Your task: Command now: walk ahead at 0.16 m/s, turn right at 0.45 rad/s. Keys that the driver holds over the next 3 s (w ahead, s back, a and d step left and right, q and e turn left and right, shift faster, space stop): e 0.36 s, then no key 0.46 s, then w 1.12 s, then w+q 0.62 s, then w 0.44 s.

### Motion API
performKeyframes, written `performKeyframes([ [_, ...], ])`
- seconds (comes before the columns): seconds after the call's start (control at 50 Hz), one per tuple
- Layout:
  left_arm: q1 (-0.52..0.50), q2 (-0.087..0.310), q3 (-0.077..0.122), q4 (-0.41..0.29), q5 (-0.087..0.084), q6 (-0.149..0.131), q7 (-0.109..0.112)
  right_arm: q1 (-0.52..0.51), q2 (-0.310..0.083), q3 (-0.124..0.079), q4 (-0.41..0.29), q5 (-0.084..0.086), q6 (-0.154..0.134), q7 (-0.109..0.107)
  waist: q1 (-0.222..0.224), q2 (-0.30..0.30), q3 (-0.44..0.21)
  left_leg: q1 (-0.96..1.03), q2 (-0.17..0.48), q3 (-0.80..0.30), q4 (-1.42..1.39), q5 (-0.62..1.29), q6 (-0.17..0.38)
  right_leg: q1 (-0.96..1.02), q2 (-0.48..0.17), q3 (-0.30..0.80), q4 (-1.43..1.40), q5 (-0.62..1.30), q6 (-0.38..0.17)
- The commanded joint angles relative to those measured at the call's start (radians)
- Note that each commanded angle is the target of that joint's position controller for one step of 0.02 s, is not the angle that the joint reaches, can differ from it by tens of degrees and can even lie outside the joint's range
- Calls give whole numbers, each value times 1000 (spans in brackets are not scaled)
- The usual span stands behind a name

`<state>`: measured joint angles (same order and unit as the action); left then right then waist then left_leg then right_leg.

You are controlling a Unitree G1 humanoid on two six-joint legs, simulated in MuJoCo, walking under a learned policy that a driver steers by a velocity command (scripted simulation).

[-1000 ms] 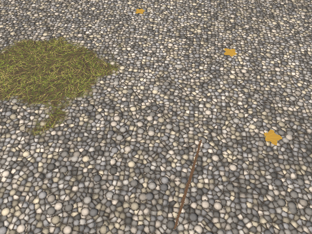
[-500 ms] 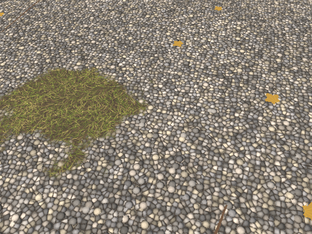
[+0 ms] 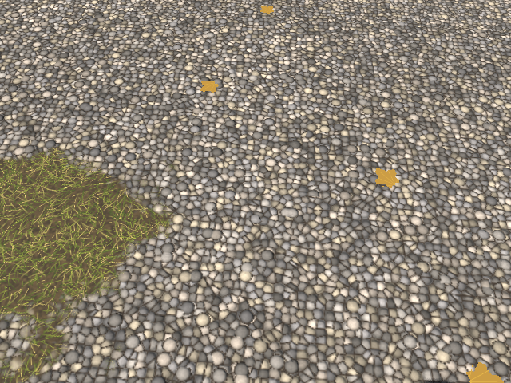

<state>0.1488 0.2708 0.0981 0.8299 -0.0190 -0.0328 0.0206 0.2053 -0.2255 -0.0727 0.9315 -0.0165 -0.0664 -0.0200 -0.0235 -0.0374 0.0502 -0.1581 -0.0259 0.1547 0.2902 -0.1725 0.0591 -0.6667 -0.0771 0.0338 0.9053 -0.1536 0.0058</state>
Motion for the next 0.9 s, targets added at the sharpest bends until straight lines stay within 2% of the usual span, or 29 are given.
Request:
performKeyframes([
  [0.02,21,13,-6,-61,3,5,-20,-88,-159,-27,-69,7,0,-24,31,120,-102,9,263,-26,-61,625,131,140,-5,-30,-138,142,-3],
  [0.06,-19,29,-5,-85,7,13,-34,-72,-173,-30,-58,15,14,-27,19,116,-98,64,279,-17,-37,591,125,141,1,-40,-197,135,-11],
  [0.12,-54,60,3,-122,10,23,-55,-68,-197,-38,-57,32,37,-30,20,120,-85,127,313,-23,45,573,105,140,15,-57,-252,21,-42],
  [0.16,-14,77,11,-125,9,23,-65,-84,-210,-44,-67,44,52,-36,48,118,-97,146,305,-12,164,628,75,203,52,-93,-333,-18,-76],
  [0.18,55,98,23,-109,11,18,-62,-78,-203,-43,-69,47,58,-38,80,89,-131,122,261,16,294,636,39,319,89,-109,-424,73,-104],
  [0.2,136,191,53,-100,16,14,-45,-31,-189,-39,-75,27,57,-35,99,-41,-199,-13,177,43,515,442,-35,531,19,34,-460,492,-162],
  [0.22,157,290,69,-109,29,19,-23,-25,-113,-14,-117,-25,48,-21,50,-276,-259,-367,11,40,852,-401,-117,794,-227,383,-410,1003,-339],
  [0.24,168,252,49,-132,37,15,-27,-17,-118,-6,-125,-10,37,-2,70,-192,-442,-454,-36,-198,1037,-566,-120,883,-316,556,-455,861,-466],
  [0.26,105,219,42,-158,33,12,-30,-67,-155,-15,-134,29,34,7,75,-104,-385,-510,-1,-248,1061,-493,-108,812,-277,498,-497,687,-431],
  [0.28,32,181,35,-170,13,10,-25,-99,-160,-18,-131,34,40,1,54,-27,-290,-527,36,-249,1006,-405,-104,715,-213,403,-514,530,-357],
  [0.3,-10,152,26,-178,0,18,-16,-120,-164,-22,-126,20,49,-12,39,21,-230,-513,58,-245,930,-344,-109,620,-173,357,-535,409,-306],
  [0.32,-34,142,21,-183,-1,25,-8,-127,-172,-26,-131,13,59,-20,19,2,-200,-456,63,-240,861,-308,-112,529,-139,325,-552,339,-283],
  [0.36,-34,158,25,-193,19,35,1,-112,-146,-22,-131,12,68,-23,4,-47,-192,-383,30,-219,753,-265,-119,457,-98,308,-572,301,-267],
  [0.42,-22,171,28,-196,23,36,13,-88,-123,-13,-115,18,74,-28,14,-66,-218,-317,27,-211,630,-216,-134,434,-92,286,-571,250,-256],
  [0.46,-26,165,22,-195,26,40,17,-98,-125,-11,-116,20,80,-28,24,-89,-212,-269,31,-208,582,-181,-137,392,-85,289,-584,145,-244],
  [0.56,-27,142,3,-183,34,49,13,-101,-135,-11,-119,22,72,-14,39,-121,-164,-196,34,-191,420,-180,-112,377,-83,339,-580,-52,-218],
  [0.6,-36,126,-10,-177,25,55,16,-47,-119,-8,-98,18,60,0,4,-108,-154,-80,21,-158,216,-69,-78,351,-55,326,-541,-73,-177],
  [0.62,2,112,-15,-162,24,55,17,-30,-133,-9,-92,7,57,7,4,-76,-145,-15,48,-176,139,-5,-52,319,-21,298,-510,-104,-135],
  [0.64,29,78,-25,-159,32,50,16,-9,-189,-16,-96,-17,54,7,25,61,-143,43,203,-336,71,58,4,246,57,212,-362,-185,-75],
  [0.66,34,74,-21,-186,26,42,10,-53,-237,-22,-95,-22,55,6,80,258,-97,-51,335,-490,21,119,130,203,164,77,-305,-292,-30],
  [0.68,-17,125,-10,-183,35,34,10,-113,-190,-11,-122,-31,48,4,44,260,-85,-140,368,-535,-20,67,182,267,122,76,-211,-321,-2],
  [0.7,-46,145,1,-181,27,33,9,-140,-171,-6,-129,-24,40,-1,39,231,-75,-134,326,-499,-13,53,163,286,112,74,-169,-284,5],
  [0.74,-43,107,-4,-162,33,44,11,-144,-177,-5,-120,4,32,-7,33,215,-71,-77,280,-433,19,133,126,279,92,61,-162,-261,28],
  [0.78,-26,53,-19,-144,25,46,6,-124,-162,1,-100,13,36,-8,36,192,-78,-43,237,-370,66,267,107,333,83,32,-248,-254,35],
  [0.82,-12,37,-24,-118,19,44,5,-91,-155,6,-80,21,43,-3,39,185,-93,-18,191,-320,113,322,76,433,92,0,-452,-70,29],
  [0.84,1,45,-24,-103,22,47,4,-50,-144,9,-64,19,42,1,29,176,-126,-22,175,-312,105,211,54,508,88,6,-494,-1,21],
  [0.86,10,72,-19,-98,25,53,5,-31,-135,14,-57,12,36,9,23,147,-141,-62,155,-305,105,53,27,574,61,29,-469,47,8],
  [0.88,11,119,-9,-91,17,59,7,8,-154,9,-52,9,29,19,-13,99,-136,-115,110,-279,94,-118,18,589,64,20,-389,-35,-23],
  [0.9,38,112,-4,-75,13,60,0,-17,-163,6,-50,18,29,19,11,71,-108,-115,77,-235,102,-335,10,500,88,9,-379,-260,-52],
])
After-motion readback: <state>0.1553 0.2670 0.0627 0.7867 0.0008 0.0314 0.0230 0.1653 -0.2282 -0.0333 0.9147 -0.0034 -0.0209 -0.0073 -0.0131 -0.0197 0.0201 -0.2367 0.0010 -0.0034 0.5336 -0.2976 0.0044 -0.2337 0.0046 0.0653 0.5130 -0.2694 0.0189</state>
